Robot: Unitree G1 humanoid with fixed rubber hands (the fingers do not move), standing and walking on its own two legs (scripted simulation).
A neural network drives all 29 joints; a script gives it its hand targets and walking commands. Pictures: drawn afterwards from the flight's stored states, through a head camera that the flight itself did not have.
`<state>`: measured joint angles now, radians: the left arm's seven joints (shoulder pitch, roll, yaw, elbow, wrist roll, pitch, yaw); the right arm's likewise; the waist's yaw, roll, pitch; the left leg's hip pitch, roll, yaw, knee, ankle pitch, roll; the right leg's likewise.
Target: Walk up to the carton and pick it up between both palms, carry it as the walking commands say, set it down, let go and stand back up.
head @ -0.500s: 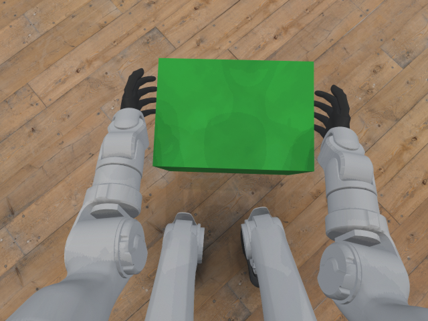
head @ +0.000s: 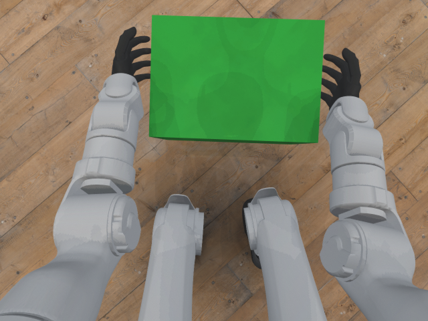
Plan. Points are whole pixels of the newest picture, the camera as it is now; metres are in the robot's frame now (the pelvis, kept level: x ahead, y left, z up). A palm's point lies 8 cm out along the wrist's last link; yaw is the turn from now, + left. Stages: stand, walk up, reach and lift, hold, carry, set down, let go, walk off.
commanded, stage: set down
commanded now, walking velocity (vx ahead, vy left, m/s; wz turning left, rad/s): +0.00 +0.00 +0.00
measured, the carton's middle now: (232, 90) +0.51 -0.04 -0.19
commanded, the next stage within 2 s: none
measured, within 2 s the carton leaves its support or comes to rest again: rests again in 1.64 s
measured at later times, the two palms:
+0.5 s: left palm (144, 84) +0.54 +0.14 -0.21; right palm (321, 102) +0.48 -0.22 -0.20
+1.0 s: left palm (146, 89) +0.55 +0.15 -0.27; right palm (308, 105) +0.49 -0.22 -0.26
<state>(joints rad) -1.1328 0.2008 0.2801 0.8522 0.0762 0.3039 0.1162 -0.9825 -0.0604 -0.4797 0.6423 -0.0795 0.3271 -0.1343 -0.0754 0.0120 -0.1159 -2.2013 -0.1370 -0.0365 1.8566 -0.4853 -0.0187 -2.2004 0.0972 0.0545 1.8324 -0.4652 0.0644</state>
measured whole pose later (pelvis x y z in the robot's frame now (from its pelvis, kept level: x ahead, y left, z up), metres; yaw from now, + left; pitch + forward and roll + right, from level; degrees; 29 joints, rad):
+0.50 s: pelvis +0.00 -0.01 -0.06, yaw +0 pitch +45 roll -1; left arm -1.27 0.29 0.19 0.93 -0.01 0.25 0.12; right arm -1.11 -0.14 -0.41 0.72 0.03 0.26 -0.17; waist -0.07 0.01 0.08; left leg -2.32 -0.13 -0.03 2.06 -0.54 -0.04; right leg -2.33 0.10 0.03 2.04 -0.50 0.05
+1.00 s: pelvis +0.02 +0.00 -0.09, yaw -1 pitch +39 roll -2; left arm -1.34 0.36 0.05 1.10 -0.13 0.15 0.13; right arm -1.18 -0.22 -0.30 0.89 0.10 0.17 -0.12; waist -0.07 0.01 0.26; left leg -2.28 -0.10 -0.01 2.22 -0.63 0.01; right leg -2.27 0.07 0.00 2.19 -0.59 0.04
